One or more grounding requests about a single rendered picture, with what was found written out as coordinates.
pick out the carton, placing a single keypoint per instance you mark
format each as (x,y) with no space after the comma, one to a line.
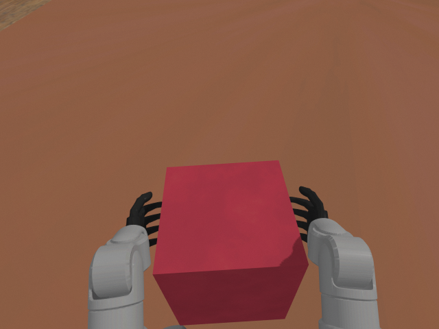
(228,247)

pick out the robot right forearm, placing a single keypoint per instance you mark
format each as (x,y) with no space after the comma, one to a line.
(346,276)

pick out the robot right hand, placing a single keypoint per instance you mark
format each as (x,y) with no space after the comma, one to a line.
(314,206)

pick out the robot left forearm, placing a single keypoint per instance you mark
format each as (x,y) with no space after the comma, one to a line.
(116,281)

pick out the robot left hand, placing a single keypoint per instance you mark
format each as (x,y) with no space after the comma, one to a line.
(138,212)

